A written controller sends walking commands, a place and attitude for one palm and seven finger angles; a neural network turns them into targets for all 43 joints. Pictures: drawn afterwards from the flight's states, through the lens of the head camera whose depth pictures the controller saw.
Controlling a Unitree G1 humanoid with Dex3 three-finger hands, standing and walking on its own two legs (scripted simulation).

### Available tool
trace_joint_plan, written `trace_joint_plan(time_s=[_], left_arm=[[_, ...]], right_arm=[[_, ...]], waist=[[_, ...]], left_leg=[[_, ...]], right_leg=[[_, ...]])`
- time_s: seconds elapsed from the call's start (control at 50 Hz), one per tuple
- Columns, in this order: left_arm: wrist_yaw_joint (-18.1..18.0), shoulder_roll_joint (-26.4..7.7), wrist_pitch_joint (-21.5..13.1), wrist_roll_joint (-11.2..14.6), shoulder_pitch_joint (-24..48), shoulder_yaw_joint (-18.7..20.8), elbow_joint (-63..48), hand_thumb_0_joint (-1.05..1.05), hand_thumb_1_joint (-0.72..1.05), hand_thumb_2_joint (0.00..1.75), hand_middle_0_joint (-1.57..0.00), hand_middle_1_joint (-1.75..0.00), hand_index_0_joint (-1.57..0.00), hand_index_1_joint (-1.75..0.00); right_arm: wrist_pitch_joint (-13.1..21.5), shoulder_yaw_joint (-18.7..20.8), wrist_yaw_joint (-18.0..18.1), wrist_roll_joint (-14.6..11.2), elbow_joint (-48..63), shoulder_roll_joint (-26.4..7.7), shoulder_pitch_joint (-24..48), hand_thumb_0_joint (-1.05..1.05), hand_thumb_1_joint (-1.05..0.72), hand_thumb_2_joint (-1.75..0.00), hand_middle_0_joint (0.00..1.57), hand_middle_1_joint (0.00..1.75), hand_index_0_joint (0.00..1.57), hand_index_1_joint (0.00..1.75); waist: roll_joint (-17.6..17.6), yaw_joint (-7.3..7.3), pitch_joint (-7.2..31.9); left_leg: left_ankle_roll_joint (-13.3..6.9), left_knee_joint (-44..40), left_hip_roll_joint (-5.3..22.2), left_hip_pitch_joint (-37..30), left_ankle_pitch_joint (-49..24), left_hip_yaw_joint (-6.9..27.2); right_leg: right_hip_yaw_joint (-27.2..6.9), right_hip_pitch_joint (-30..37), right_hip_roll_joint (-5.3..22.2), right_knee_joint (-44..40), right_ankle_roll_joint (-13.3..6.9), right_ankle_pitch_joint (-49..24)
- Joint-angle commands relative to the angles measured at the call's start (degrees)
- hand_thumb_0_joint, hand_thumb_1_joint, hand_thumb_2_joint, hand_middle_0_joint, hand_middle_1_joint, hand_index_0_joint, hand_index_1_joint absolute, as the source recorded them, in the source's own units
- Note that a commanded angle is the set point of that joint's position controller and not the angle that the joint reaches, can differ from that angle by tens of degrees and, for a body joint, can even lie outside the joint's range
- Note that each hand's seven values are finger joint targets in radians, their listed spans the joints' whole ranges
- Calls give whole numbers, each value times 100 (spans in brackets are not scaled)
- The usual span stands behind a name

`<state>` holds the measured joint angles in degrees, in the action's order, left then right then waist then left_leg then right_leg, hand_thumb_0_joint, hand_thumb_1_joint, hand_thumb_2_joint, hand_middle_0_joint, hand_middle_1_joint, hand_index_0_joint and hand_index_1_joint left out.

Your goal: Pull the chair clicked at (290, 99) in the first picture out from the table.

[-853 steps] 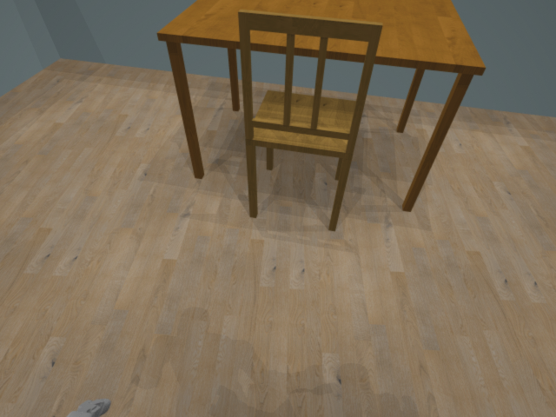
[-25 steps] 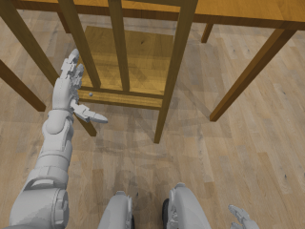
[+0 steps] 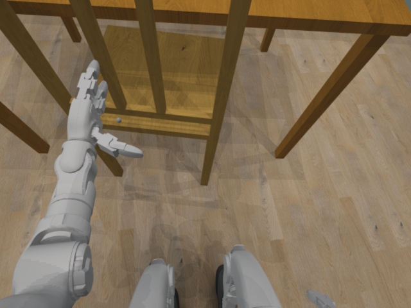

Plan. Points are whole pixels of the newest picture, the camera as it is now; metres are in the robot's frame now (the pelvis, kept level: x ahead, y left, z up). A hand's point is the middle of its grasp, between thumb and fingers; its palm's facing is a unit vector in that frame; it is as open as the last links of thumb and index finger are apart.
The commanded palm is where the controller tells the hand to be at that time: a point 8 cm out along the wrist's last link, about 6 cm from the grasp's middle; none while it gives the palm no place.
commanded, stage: push the fingers through the gap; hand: left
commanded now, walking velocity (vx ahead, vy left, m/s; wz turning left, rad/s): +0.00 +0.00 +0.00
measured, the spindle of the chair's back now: (102, 58) +0.59 +0.18 +0.06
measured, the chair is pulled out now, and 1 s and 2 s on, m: -0.09 -0.09 -0.09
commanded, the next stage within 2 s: hook a spindle and tug to test in 0.14 s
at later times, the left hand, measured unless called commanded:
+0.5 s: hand (120, 122) +0.46 +0.14 +0.03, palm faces -0.06 -1.00 -0.05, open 16.2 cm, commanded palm +0.43 +0.19 +0.03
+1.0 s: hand (123, 121) +0.46 +0.14 +0.03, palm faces -0.05 -1.00 -0.06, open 7.5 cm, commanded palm +0.44 +0.19 +0.03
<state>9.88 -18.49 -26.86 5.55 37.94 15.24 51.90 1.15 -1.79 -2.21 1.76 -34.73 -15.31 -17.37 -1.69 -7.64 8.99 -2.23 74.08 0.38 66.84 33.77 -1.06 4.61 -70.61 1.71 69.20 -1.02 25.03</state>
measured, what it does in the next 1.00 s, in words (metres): stands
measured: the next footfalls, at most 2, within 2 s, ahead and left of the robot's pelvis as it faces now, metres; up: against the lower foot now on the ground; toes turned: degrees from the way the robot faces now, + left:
none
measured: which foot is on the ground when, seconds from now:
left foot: down 0.00-1.00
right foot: down 0.00-1.00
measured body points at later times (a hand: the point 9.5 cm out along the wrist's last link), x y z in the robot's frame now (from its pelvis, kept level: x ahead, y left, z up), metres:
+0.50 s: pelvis +0.01 -0.01 +0.00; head +0.15 +0.00 +0.43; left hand +0.46 +0.20 +0.03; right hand +0.10 -0.27 -0.12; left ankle +0.00 +0.09 -0.62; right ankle +0.06 -0.12 -0.62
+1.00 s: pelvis +0.00 -0.01 +0.00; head +0.14 +0.00 +0.43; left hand +0.46 +0.19 +0.03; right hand +0.08 -0.27 -0.12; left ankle +0.00 +0.09 -0.62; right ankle +0.06 -0.12 -0.62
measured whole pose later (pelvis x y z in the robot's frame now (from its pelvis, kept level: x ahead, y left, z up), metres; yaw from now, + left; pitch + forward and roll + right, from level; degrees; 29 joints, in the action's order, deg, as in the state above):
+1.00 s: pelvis +0.00 -0.01 +0.00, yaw +0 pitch +26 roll -1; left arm 9.4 -17.8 -26.9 5.6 36.5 15.4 50.7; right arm 2.1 -1.9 -1.5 1.6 -34.7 -15.3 -16.1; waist -1.7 -7.6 8.9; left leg -1.6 73.9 0.5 66.2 33.9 -1.1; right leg 4.5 -70.4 1.5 69.8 -1.6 25.5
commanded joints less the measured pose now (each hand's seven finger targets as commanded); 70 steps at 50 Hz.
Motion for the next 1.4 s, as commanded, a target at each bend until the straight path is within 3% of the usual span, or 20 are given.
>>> trace_joint_plan(time_s=[0.0,0.06,0.08,0.16,0.22,0.26,0.34,0.42,0.52,0.62,0.72,0.82,0.86,0.94,1.02,1.12,1.18,1.24,1.3,1.38], left_arm=[[-59,-1097,-465,20,1933,255,-1489,0,-50,30,-6,-8,-6,-8],[-120,-888,-523,78,1698,153,-1761,0,-50,30,-6,-8,-6,-8],[-131,-919,-507,84,1473,212,-1699,0,-50,30,-6,-8,-6,-8],[-127,-885,-410,30,1591,166,-1333,0,-50,30,-6,-8,-6,-8],[-98,-1007,-435,5,1625,228,-1392,0,-50,30,-6,-8,-6,-8],[-44,-869,-494,50,1826,86,-1624,0,-50,30,-10,-19,-10,-19],[35,-798,-508,125,1518,61,-1752,0,-50,30,-17,-41,-17,-41],[50,-866,-390,148,1438,146,-1537,0,-50,30,-24,-63,-24,-63],[15,-918,-397,151,1567,173,-1693,0,-50,30,-32,-90,-32,-90],[-21,-790,-445,126,1666,62,-1581,0,-22,42,-41,-118,-41,-118],[-34,-1007,-472,111,1828,233,-1540,0,6,54,-50,-145,-50,-145],[-28,-789,-427,104,1821,41,-1532,0,34,66,-50,-145,-50,-145],[-42,-1009,-397,104,1675,259,-1404,0,45,71,-50,-145,-50,-145],[-82,-994,-380,57,1867,241,-1147,0,68,80,-50,-145,-50,-145],[-77,-1051,-484,63,2050,239,-1352,0,90,90,-50,-145,-50,-145],[0,-965,-476,127,1598,228,-1490,0,90,90,-50,-145,-50,-145],[44,-990,-343,154,1331,281,-1294,0,90,90,-50,-145,-50,-145],[53,-955,-351,174,1244,242,-1660,0,90,90,-50,-145,-50,-145],[25,-617,-460,216,1168,-72,-2193,0,90,90,-50,-145,-50,-145],[-38,-516,-471,246,866,-130,-2111,0,90,90,-50,-145,-50,-145]], right_arm=[[133,405,54,-25,481,-961,-628,0,-90,-90,20,30,20,30],[144,416,29,-20,495,-914,-614,0,-90,-90,20,30,20,30],[144,414,20,-21,501,-911,-609,0,-90,-90,20,30,20,30],[133,384,47,-42,450,-901,-562,0,-90,-90,20,30,20,30],[154,386,79,-49,488,-911,-542,0,-90,-90,20,30,20,30],[175,391,78,-33,479,-887,-528,0,-90,-90,20,30,20,30],[202,418,78,-35,489,-891,-545,0,-90,-90,20,30,20,30],[193,410,100,-56,472,-901,-535,0,-90,-90,20,30,20,30],[211,392,109,-63,503,-875,-479,0,-90,-90,20,30,20,30],[244,383,109,-57,474,-873,-465,0,-90,-90,20,30,20,30],[269,373,130,-42,472,-903,-476,0,-90,-90,20,30,20,30],[272,387,109,-44,482,-895,-501,0,-90,-90,20,30,20,30],[258,386,109,-43,464,-922,-513,0,-90,-90,20,30,20,30],[247,346,126,-53,449,-915,-520,0,-90,-90,20,30,20,30],[275,352,126,-34,490,-917,-536,0,-90,-90,20,30,20,30],[264,386,94,-28,513,-920,-574,0,-90,-90,20,30,20,30],[220,365,98,-66,522,-930,-530,0,-90,-90,20,30,20,30],[236,383,98,-77,574,-918,-511,0,-90,-90,20,30,20,30],[272,416,80,-72,601,-874,-461,0,-90,-90,20,30,20,30],[292,418,86,-77,539,-886,-418,0,-90,-90,20,30,20,30]], waist=[[-410,12,2938],[-476,17,3069],[-447,56,3012],[-95,-65,2499],[-296,-15,2602],[-536,-29,2819],[-505,13,3127],[-137,-22,2832],[-297,10,2866],[-258,-64,2710],[-286,-20,2855],[-434,-40,2998],[-211,9,2931],[-1,-80,2582],[-290,-37,2839],[-315,23,3125],[-5,34,2732],[-225,90,2828],[-466,85,3041],[-188,44,2645]], left_leg=[[178,-1021,-39,-1534,-2200,416],[244,-1019,-10,-1856,-2690,447],[238,-1032,-16,-1783,-2636,415],[146,-1026,-43,-1206,-2054,326],[136,-1013,-63,-1237,-2029,304],[180,-975,-51,-1520,-2377,333],[215,-938,-35,-1748,-2755,370],[151,-956,-51,-1359,-2408,335],[136,-950,-82,-1273,-2227,262],[131,-942,-75,-1240,-2064,283],[117,-926,-98,-1152,-1929,277],[141,-941,-83,-1374,-2105,310],[139,-958,-80,-1208,-1988,304],[89,-962,-94,-833,-1567,257],[97,-948,-104,-1060,-1727,274],[139,-947,-79,-1357,-2216,303],[104,-1014,-80,-984,-1828,252],[130,-1079,-67,-1254,-1989,270],[197,-1087,-30,-1764,-2433,364],[199,-1101,-22,-1584,-2261,386]], right_leg=[[-362,2184,-185,-700,-89,-1266],[-313,2206,-191,-667,-84,-1609],[-324,2272,-196,-689,-84,-1604],[-366,2303,-180,-736,-58,-1369],[-405,2301,-174,-710,-83,-1352],[-395,2267,-154,-672,-86,-1571],[-369,2392,-158,-629,-83,-1858],[-387,2495,-165,-677,-71,-1743],[-441,2559,-154,-701,-75,-1659],[-425,2367,-158,-722,-65,-1446],[-463,2459,-151,-704,-73,-1325],[-418,2339,-156,-682,-72,-1399],[-432,2451,-155,-713,-65,-1328],[-480,2396,-158,-770,-47,-1028],[-488,2381,-167,-722,-75,-1098],[-440,2507,-169,-674,-78,-1523],[-471,2574,-166,-777,-58,-1283],[-435,2531,-165,-767,-74,-1347],[-359,2377,-163,-723,-81,-1544],[-323,2250,-155,-755,-62,-1376]])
